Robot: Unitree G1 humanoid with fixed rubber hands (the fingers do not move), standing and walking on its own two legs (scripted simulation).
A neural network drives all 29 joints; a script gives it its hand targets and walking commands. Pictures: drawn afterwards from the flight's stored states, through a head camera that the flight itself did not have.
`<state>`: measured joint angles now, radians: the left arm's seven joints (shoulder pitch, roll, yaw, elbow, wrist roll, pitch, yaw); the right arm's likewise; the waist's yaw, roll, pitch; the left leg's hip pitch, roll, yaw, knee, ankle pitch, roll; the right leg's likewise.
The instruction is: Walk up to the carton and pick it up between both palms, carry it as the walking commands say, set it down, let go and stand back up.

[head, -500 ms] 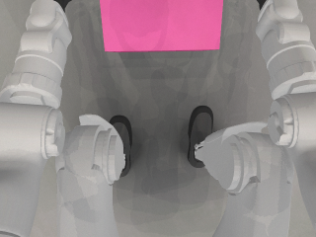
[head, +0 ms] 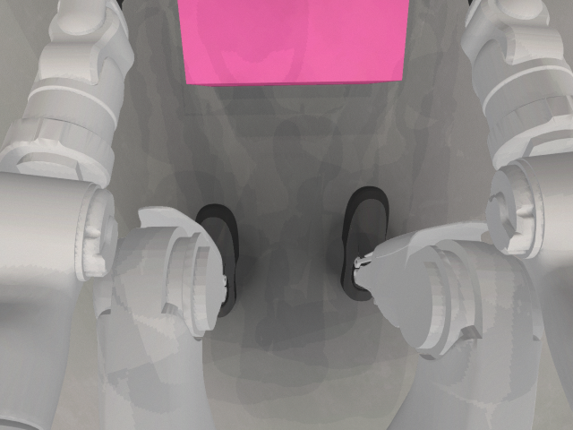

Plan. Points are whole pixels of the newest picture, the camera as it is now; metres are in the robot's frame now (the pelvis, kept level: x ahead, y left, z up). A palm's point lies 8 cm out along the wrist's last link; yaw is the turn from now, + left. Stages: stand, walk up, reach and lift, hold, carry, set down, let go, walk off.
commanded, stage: reach and lift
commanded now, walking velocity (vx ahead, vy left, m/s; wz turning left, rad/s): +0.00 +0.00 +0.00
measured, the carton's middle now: (291, 20) +0.51 +0.00 -0.28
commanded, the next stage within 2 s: none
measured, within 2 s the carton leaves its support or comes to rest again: leaves its support in 1.16 s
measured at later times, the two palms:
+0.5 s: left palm out of the picture +0.53 +0.17 -0.20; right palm out of the picture +0.55 -0.16 -0.20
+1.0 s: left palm out of the picture +0.54 +0.17 -0.20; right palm out of the picture +0.55 -0.16 -0.20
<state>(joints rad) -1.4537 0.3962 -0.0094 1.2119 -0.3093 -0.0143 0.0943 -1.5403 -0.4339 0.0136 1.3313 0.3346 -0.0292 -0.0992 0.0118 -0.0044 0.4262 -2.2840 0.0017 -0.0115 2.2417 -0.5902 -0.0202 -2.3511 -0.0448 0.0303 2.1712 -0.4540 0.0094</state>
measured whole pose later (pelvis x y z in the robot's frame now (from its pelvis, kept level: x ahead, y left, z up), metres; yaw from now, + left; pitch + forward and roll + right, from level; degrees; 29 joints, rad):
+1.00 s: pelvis +0.01 +0.00 -0.01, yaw +0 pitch +36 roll +1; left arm -1.50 0.33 0.06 1.22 -0.21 0.06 0.07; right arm -1.57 -0.36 -0.03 1.33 0.23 0.03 -0.08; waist 0.01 -0.01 0.41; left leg -2.29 0.00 -0.01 2.28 -0.61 -0.02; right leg -2.36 -0.04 0.04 2.21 -0.48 0.01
